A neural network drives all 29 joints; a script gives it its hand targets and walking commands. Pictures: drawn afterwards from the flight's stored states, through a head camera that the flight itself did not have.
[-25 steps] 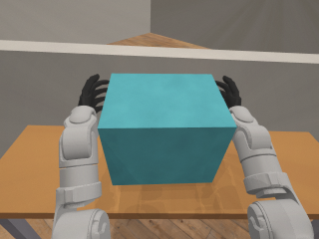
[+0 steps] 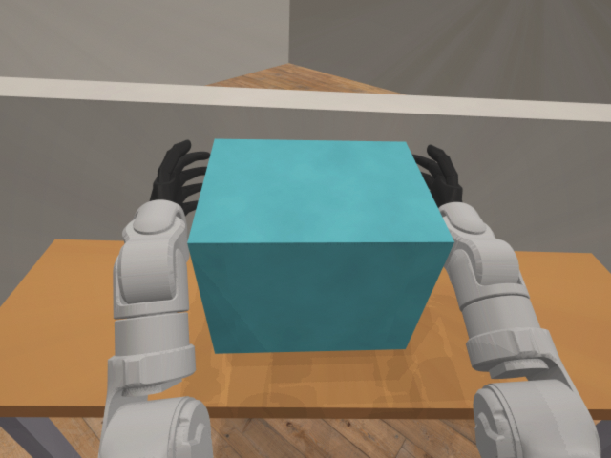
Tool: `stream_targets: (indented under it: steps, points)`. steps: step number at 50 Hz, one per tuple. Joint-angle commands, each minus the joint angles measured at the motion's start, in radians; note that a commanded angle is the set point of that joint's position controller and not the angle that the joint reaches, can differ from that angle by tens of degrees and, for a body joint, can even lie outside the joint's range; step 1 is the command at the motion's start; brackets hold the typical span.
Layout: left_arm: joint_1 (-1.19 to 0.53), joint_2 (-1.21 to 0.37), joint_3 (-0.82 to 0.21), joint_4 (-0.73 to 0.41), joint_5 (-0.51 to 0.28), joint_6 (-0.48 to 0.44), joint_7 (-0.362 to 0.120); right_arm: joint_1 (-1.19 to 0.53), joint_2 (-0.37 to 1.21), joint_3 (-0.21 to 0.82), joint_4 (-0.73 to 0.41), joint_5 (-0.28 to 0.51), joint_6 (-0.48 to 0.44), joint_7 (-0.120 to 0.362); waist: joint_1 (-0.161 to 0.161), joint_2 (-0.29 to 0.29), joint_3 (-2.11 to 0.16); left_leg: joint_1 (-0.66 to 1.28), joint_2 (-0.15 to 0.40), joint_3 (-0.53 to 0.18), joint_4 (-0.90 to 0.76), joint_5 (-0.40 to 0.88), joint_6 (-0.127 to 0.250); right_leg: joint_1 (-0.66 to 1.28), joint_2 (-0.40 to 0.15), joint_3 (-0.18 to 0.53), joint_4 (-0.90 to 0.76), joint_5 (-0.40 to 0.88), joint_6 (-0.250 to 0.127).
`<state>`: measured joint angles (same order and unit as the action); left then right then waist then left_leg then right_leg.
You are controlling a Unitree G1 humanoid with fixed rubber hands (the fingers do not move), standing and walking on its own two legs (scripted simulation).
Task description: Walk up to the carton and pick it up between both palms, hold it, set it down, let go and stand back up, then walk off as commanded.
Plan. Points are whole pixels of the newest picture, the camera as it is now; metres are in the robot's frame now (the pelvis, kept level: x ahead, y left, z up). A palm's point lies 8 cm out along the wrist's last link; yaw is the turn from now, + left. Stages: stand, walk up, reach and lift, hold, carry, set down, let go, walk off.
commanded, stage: hold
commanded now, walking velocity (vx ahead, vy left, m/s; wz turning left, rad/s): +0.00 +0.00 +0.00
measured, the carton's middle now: (311, 246) +0.34 +0.00 +0.17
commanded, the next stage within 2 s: none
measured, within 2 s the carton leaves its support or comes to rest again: neither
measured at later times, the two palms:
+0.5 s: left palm (169, 206) +0.35 +0.17 +0.22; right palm (441, 206) +0.36 -0.16 +0.22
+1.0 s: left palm (170, 204) +0.35 +0.17 +0.22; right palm (442, 206) +0.36 -0.17 +0.22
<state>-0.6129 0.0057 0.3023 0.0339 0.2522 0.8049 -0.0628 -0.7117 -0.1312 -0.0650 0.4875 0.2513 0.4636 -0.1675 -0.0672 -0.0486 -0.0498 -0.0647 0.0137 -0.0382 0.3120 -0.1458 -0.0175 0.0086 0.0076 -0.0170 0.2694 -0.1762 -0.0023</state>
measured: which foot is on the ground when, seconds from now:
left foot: down 0.00-1.00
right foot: down 0.00-1.00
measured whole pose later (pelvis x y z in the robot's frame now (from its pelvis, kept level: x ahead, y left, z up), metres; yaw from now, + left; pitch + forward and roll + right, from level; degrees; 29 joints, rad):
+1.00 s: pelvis +0.00 +0.00 +0.00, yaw +0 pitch -6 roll +0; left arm -0.62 0.00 0.31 0.03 0.25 0.80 -0.06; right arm -0.71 -0.13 -0.06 0.49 0.25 0.47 -0.17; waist -0.07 -0.05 -0.05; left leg -0.06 0.01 -0.04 0.31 -0.15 -0.02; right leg 0.01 0.01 -0.02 0.27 -0.18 0.00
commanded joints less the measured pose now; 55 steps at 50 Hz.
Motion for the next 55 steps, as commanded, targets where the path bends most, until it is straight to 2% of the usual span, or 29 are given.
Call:
stream_targets:
  steps: [1, 2, 5, 6, 9, 10, 11, 14, 17, 18, 21, 25, 29, 31, 32, 33, 34, 35, 37, 38, 39, 42, 44, 45, 46, 47, 50, 53, 55]
  points:
    - [-0.683, -0.452, -0.480, -0.115, -0.157, -0.085, -0.119, -0.731, 0.558, 0.383, -0.287, 0.107, -0.034, 0.119, -0.008, 0.075, -0.337, 0.112, -0.049, 0.043, -0.013, 0.201, -0.007, 0.030, 0.054, -0.028, -0.016, 0.204, 0.039]
    - [-0.683, -0.454, -0.489, -0.117, -0.168, -0.087, -0.118, -0.744, 0.568, 0.393, -0.311, 0.109, -0.040, 0.117, -0.008, 0.066, -0.352, 0.116, -0.051, 0.046, -0.006, 0.210, -0.004, 0.041, 0.053, -0.027, -0.013, 0.222, 0.040]
    - [-0.665, -0.440, -0.460, -0.081, -0.146, -0.082, -0.121, -0.737, 0.550, 0.389, -0.272, 0.102, -0.032, 0.119, 0.006, 0.053, -0.323, 0.105, -0.051, 0.045, -0.017, 0.195, 0.002, 0.034, 0.051, -0.028, -0.012, 0.221, 0.041]
    - [-0.672, -0.432, -0.452, -0.069, -0.142, -0.081, -0.124, -0.726, 0.547, 0.379, -0.250, 0.094, -0.027, 0.117, -0.006, 0.046, -0.305, 0.098, -0.052, 0.044, -0.022, 0.161, 0.004, 0.031, 0.044, -0.026, -0.020, 0.205, 0.042]
    - [-0.677, -0.456, -0.475, -0.113, -0.165, -0.090, -0.120, -0.739, 0.572, 0.395, -0.301, 0.107, -0.041, 0.115, -0.005, 0.060, -0.359, 0.111, -0.057, 0.050, -0.010, 0.214, 0.001, 0.057, 0.049, -0.025, -0.011, 0.249, 0.044]
    - [-0.645, -0.438, -0.455, -0.085, -0.151, -0.084, -0.121, -0.733, 0.563, 0.403, -0.305, 0.113, -0.036, 0.111, 0.004, 0.041, -0.346, 0.111, -0.060, 0.049, -0.008, 0.213, 0.006, 0.061, 0.048, -0.021, -0.012, 0.271, 0.051]
    - [-0.662, -0.439, -0.454, -0.094, -0.148, -0.086, -0.120, -0.722, 0.556, 0.398, -0.275, 0.112, -0.030, 0.113, 0.000, 0.049, -0.338, 0.117, -0.058, 0.045, -0.011, 0.219, 0.003, 0.049, 0.051, -0.024, -0.009, 0.268, 0.049]
    - [-0.670, -0.443, -0.470, -0.108, -0.163, -0.091, -0.122, -0.745, 0.568, 0.406, -0.319, 0.113, -0.038, 0.110, 0.000, 0.044, -0.355, 0.113, -0.055, 0.046, -0.010, 0.205, 0.002, 0.051, 0.052, -0.026, -0.010, 0.250, 0.048]
    - [-0.675, -0.440, -0.476, -0.125, -0.157, -0.091, -0.119, -0.721, 0.562, 0.402, -0.304, 0.119, -0.034, 0.110, -0.005, 0.057, -0.346, 0.123, -0.056, 0.045, -0.005, 0.230, -0.003, 0.043, 0.053, -0.025, -0.007, 0.270, 0.048]
    - [-0.654, -0.443, -0.482, -0.138, -0.162, -0.087, -0.120, -0.726, 0.568, 0.416, -0.343, 0.122, -0.038, 0.106, -0.005, 0.054, -0.369, 0.130, -0.057, 0.046, 0.004, 0.253, -0.001, 0.062, 0.052, -0.026, -0.001, 0.310, 0.049]
    - [-0.631, -0.433, -0.472, -0.120, -0.149, -0.077, -0.122, -0.721, 0.551, 0.410, -0.324, 0.122, -0.027, 0.106, -0.001, 0.049, -0.338, 0.120, -0.055, 0.045, -0.006, 0.232, -0.001, 0.059, 0.053, -0.023, -0.008, 0.284, 0.049]
    - [-0.670, -0.435, -0.492, -0.147, -0.161, -0.079, -0.122, -0.711, 0.548, 0.394, -0.314, 0.115, -0.023, 0.107, -0.022, 0.064, -0.335, 0.127, -0.050, 0.040, -0.001, 0.232, -0.008, 0.043, 0.053, -0.028, -0.008, 0.265, 0.044]
    - [-0.634, -0.431, -0.471, -0.119, -0.140, -0.068, -0.125, -0.699, 0.534, 0.391, -0.298, 0.108, -0.016, 0.107, -0.009, 0.069, -0.300, 0.119, -0.050, 0.044, -0.010, 0.220, -0.006, 0.041, 0.052, -0.028, -0.018, 0.238, 0.040]
    - [-0.659, -0.435, -0.481, -0.143, -0.156, -0.074, -0.127, -0.702, 0.555, 0.394, -0.313, 0.112, -0.022, 0.110, -0.015, 0.063, -0.330, 0.124, -0.051, 0.044, -0.008, 0.225, -0.006, 0.047, 0.052, -0.026, -0.016, 0.244, 0.042]
    - [-0.656, -0.431, -0.476, -0.126, -0.154, -0.074, -0.125, -0.729, 0.555, 0.403, -0.337, 0.115, -0.028, 0.111, -0.003, 0.049, -0.333, 0.117, -0.053, 0.048, -0.006, 0.220, 0.000, 0.049, 0.050, -0.023, -0.013, 0.257, 0.046]
    - [-0.649, -0.443, -0.485, -0.144, -0.162, -0.075, -0.123, -0.731, 0.547, 0.402, -0.339, 0.118, -0.029, 0.111, -0.005, 0.062, -0.357, 0.136, -0.052, 0.045, 0.001, 0.254, -0.006, 0.048, 0.055, -0.028, -0.004, 0.282, 0.045]
    - [-0.654, -0.431, -0.471, -0.113, -0.149, -0.074, -0.122, -0.728, 0.538, 0.393, -0.306, 0.108, -0.022, 0.113, -0.003, 0.055, -0.320, 0.123, -0.049, 0.043, -0.008, 0.216, -0.006, 0.034, 0.054, -0.027, -0.015, 0.238, 0.042]
    - [-0.650, -0.441, -0.474, -0.132, -0.147, -0.073, -0.122, -0.718, 0.546, 0.399, -0.313, 0.114, -0.026, 0.115, 0.001, 0.071, -0.335, 0.128, -0.050, 0.045, -0.007, 0.238, -0.007, 0.041, 0.055, -0.027, -0.012, 0.245, 0.039]
    - [-0.650, -0.451, -0.483, -0.141, -0.156, -0.072, -0.121, -0.716, 0.541, 0.398, -0.323, 0.116, -0.027, 0.114, -0.008, 0.063, -0.341, 0.131, -0.047, 0.046, -0.006, 0.244, -0.009, 0.048, 0.057, -0.031, -0.009, 0.258, 0.039]
    - [-0.659, -0.440, -0.472, -0.102, -0.150, -0.070, -0.122, -0.732, 0.530, 0.382, -0.292, 0.110, -0.024, 0.117, -0.007, 0.065, -0.318, 0.118, -0.047, 0.044, -0.011, 0.207, -0.006, 0.025, 0.054, -0.027, -0.018, 0.214, 0.038]
    - [-0.656, -0.436, -0.462, -0.105, -0.142, -0.071, -0.120, -0.737, 0.543, 0.392, -0.304, 0.107, -0.026, 0.119, 0.009, 0.049, -0.316, 0.116, -0.046, 0.046, -0.016, 0.206, -0.001, 0.031, 0.054, -0.028, -0.017, 0.218, 0.039]
    - [-0.673, -0.454, -0.492, -0.145, -0.175, -0.083, -0.117, -0.744, 0.565, 0.402, -0.345, 0.115, -0.035, 0.115, -0.010, 0.059, -0.372, 0.117, -0.053, 0.046, -0.002, 0.223, -0.006, 0.053, 0.055, -0.026, -0.006, 0.267, 0.043]
    - [-0.668, -0.433, -0.476, -0.121, -0.167, -0.082, -0.119, -0.747, 0.566, 0.398, -0.335, 0.105, -0.034, 0.113, -0.007, 0.039, -0.356, 0.108, -0.058, 0.048, -0.009, 0.203, 0.004, 0.056, 0.047, -0.023, -0.010, 0.268, 0.050]
    - [-0.664, -0.440, -0.475, -0.111, -0.156, -0.081, -0.116, -0.729, 0.555, 0.395, -0.295, 0.108, -0.028, 0.117, -0.005, 0.066, -0.335, 0.109, -0.056, 0.045, -0.009, 0.195, -0.001, 0.041, 0.049, -0.024, -0.012, 0.240, 0.044]
    - [-0.664, -0.430, -0.463, -0.083, -0.147, -0.076, -0.119, -0.737, 0.554, 0.397, -0.294, 0.104, -0.027, 0.116, 0.003, 0.055, -0.320, 0.103, -0.052, 0.047, -0.020, 0.170, 0.005, 0.032, 0.048, -0.025, -0.019, 0.212, 0.043]
    - [-0.662, -0.437, -0.464, -0.110, -0.154, -0.081, -0.120, -0.735, 0.565, 0.408, -0.307, 0.109, -0.031, 0.115, 0.007, 0.049, -0.350, 0.115, -0.053, 0.050, -0.016, 0.197, 0.006, 0.045, 0.052, -0.027, -0.015, 0.228, 0.043]
    - [-0.677, -0.444, -0.469, -0.092, -0.149, -0.079, -0.122, -0.727, 0.552, 0.379, -0.277, 0.103, -0.027, 0.116, -0.013, 0.065, -0.317, 0.116, -0.050, 0.043, -0.015, 0.190, 0.000, 0.018, 0.049, -0.026, -0.019, 0.209, 0.041]
    - [-0.670, -0.454, -0.489, -0.136, -0.169, -0.086, -0.117, -0.749, 0.556, 0.400, -0.339, 0.116, -0.036, 0.109, -0.010, 0.063, -0.370, 0.130, -0.054, 0.044, 0.000, 0.248, -0.008, 0.048, 0.057, -0.030, -0.003, 0.286, 0.048]
    - [-0.656, -0.431, -0.470, -0.100, -0.154, -0.079, -0.122, -0.708, 0.549, 0.386, -0.283, 0.106, -0.022, 0.109, -0.016, 0.058, -0.326, 0.119, -0.052, 0.041, -0.009, 0.217, -0.004, 0.040, 0.050, -0.024, -0.014, 0.264, 0.045]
